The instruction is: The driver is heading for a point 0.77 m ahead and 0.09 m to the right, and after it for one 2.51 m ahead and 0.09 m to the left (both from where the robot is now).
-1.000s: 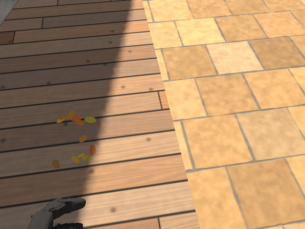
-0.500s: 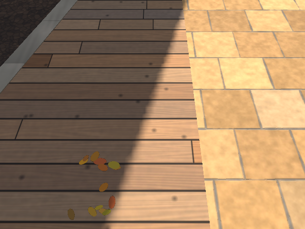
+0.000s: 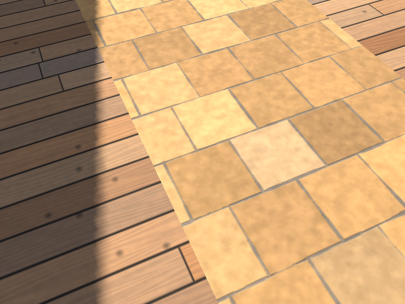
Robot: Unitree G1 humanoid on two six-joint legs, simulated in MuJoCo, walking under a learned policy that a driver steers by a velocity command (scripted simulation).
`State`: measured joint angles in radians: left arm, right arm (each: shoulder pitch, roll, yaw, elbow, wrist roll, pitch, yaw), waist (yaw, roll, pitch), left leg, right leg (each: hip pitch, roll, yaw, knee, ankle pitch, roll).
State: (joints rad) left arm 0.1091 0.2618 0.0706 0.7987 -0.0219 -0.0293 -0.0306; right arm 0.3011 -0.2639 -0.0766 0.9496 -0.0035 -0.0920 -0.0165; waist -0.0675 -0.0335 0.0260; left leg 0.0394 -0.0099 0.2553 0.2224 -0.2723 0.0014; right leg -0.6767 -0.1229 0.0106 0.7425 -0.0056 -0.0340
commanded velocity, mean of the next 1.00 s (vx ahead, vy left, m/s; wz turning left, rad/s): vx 0.50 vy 0.00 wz -0.29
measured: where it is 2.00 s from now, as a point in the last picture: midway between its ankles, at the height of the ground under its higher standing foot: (229, 140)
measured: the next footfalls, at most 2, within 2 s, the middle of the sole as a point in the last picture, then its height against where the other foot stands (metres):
right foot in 0.12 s outside the picture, level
left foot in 0.66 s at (203, 273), level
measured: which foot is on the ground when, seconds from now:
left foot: down 0.00-0.14, up 0.16-0.64, down 0.66-1.00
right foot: up 0.00-0.10, down 0.12-0.68, up 0.70-1.00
